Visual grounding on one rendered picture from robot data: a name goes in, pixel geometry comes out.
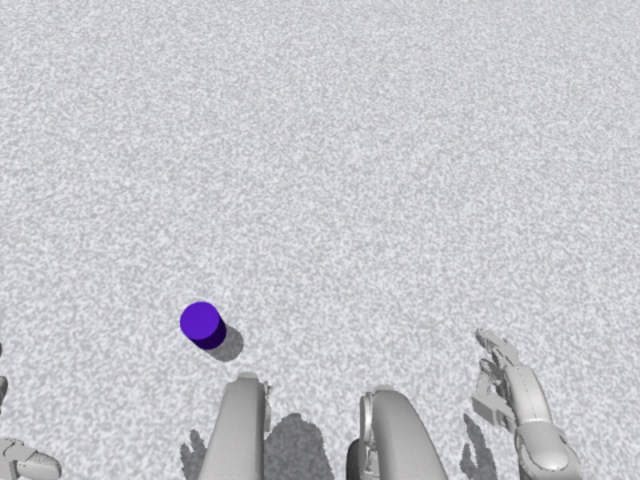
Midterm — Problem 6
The right robot arm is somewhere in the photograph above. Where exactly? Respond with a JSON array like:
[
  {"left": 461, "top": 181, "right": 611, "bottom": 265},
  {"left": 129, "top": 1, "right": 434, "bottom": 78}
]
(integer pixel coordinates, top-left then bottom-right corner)
[{"left": 514, "top": 421, "right": 583, "bottom": 480}]

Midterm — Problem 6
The right robot hand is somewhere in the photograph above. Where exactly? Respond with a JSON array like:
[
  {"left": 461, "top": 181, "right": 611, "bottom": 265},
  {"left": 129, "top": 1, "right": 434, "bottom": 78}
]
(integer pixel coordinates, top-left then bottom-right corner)
[{"left": 471, "top": 328, "right": 554, "bottom": 434}]

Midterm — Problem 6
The can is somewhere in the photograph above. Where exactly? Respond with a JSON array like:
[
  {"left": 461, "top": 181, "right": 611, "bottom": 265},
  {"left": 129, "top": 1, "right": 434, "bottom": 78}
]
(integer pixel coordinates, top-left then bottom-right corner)
[{"left": 180, "top": 302, "right": 227, "bottom": 350}]

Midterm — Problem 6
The left robot hand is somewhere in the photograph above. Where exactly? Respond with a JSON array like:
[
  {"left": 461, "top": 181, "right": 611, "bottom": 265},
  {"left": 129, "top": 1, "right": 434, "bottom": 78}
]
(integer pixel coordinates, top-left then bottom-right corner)
[{"left": 0, "top": 343, "right": 62, "bottom": 480}]

